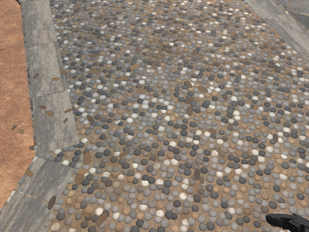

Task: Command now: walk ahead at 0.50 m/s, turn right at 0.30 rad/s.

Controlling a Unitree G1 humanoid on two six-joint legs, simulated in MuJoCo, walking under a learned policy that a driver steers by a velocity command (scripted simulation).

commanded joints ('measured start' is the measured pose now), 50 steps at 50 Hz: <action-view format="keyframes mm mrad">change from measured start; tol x32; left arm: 1 1 189 46 -43 -4 6 14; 50 -135 154 42 -172 36 18 22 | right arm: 1 -46 -111 -31 -79 5 -31 9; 6 382 -216 -75 11 -19 -16 -12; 50 39 -138 -31 -3 -10 -15 26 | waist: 1 -63 -128 10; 5 -186 254 -398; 24 -176 11 65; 31 -67 -333 -291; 50 -70 -109 -43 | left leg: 1 113 -36 12 -64 -53 18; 5 1012 363 -531 -118 -235 272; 12 452 209 -115 -373 -142 201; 22 537 203 190 -403 4 170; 29 601 179 308 119 589 80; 31 -97 -72 195 768 -608 -31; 32 -201 -72 -17 859 -624 -10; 50 85 -34 46 28 -1 43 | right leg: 1 -34 -276 205 11 319 -140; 7 -783 -92 112 1016 -222 3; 25 -658 -149 -44 403 210 -21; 29 -215 10 -149 310 132 -121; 32 415 -384 799 28 -152 -378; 41 -196 -200 141 -11 735 -229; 50 -37 -240 48 89 670 -144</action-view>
